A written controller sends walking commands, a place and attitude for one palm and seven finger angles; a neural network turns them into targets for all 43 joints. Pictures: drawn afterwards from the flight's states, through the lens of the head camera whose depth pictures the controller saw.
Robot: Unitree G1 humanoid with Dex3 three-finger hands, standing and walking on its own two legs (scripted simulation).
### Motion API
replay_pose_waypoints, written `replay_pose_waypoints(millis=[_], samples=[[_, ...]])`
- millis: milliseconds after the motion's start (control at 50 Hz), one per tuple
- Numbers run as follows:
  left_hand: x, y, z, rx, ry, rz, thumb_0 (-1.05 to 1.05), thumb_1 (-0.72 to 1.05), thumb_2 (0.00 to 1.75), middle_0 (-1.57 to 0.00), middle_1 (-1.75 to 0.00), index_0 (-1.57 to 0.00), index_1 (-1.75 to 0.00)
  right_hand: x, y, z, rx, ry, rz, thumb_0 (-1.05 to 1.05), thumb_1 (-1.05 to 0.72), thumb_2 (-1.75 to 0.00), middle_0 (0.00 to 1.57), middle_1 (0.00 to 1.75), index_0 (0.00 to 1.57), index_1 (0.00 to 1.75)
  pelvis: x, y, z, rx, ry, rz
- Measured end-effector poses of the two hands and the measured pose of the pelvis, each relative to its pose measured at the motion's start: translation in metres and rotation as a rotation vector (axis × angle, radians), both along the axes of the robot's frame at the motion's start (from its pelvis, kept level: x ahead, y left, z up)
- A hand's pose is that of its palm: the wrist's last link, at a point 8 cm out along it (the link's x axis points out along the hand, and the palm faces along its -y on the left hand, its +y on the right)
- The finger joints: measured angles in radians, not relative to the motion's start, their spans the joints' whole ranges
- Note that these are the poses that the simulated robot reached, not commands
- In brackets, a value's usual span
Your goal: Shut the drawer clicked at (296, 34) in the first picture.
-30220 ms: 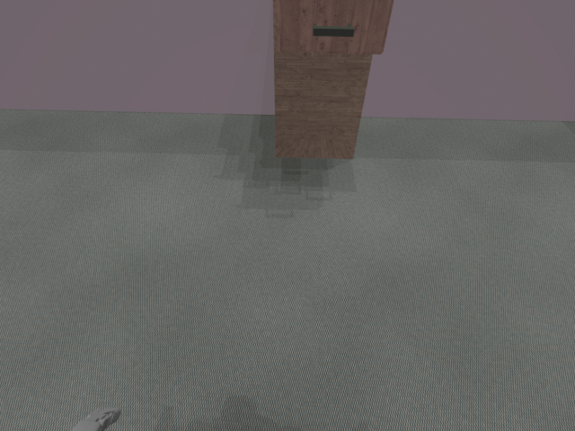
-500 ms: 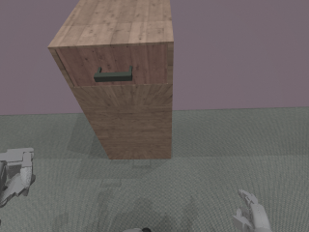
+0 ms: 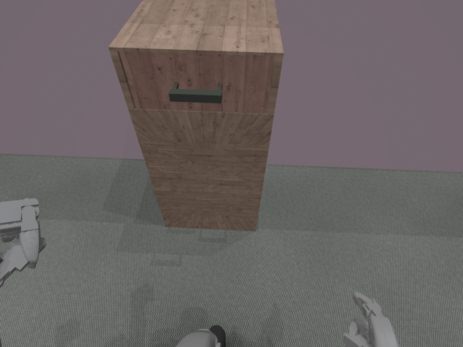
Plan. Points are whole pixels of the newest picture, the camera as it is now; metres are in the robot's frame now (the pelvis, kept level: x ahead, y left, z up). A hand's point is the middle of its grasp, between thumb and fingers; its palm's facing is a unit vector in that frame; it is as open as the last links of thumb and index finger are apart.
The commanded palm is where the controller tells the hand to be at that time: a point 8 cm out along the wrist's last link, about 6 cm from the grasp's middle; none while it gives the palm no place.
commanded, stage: step back with the hand held close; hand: left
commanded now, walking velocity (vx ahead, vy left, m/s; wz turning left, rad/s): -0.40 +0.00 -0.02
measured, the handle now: (196, 91) +0.72 +0.13 +0.05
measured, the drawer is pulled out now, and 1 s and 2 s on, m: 0.00 0.00 0.00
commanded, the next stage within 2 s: stop stepping back and stand still in 0.32 s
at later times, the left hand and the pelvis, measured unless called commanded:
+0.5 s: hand out of the picture +0.09 +0.25 +0.18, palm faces +0.26 -0.84 -0.48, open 3.3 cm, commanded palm +0.02 +0.31 +0.19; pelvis -0.12 +0.03 +0.01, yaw -2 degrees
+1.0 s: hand out of the picture +0.00 +0.25 +0.19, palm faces +0.38 -0.82 -0.44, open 3.3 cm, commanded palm -0.06 +0.30 +0.19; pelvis -0.20 +0.02 +0.01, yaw -1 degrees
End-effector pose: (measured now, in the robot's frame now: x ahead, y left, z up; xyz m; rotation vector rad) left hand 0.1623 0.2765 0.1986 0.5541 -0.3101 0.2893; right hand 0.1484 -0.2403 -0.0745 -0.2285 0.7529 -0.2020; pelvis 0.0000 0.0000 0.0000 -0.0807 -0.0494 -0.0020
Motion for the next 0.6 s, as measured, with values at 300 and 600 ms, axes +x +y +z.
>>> replay_pose_waypoints(millis=[300, 600], samples=[[-0.078, 0.026, 0.0, -0.026, 0.07, 0.094, 0.01, 0.88, 0.9, -1.41, -1.6, -1.41, -1.6, -0.036, 0.035, 0.005, 0.029, 0.065, 0.063, 0.01, -0.9, -0.9, 0.2, 0.3, 0.2, 0.3, -0.056, 0.018, 0.012, 0.082, 0.085, 0.007], [-0.146, 0.005, 0.019, 0.04, 0.071, -0.09, 0.01, 0.89, 0.9, -1.41, -1.6, -1.41, -1.6, -0.131, 0.045, 0.027, 0.08, -0.076, 0.055, 0.01, -0.9, -0.9, 0.2, 0.3, 0.2, 0.3, -0.149, 0.023, 0.013, 0.064, 0.074, -0.042]])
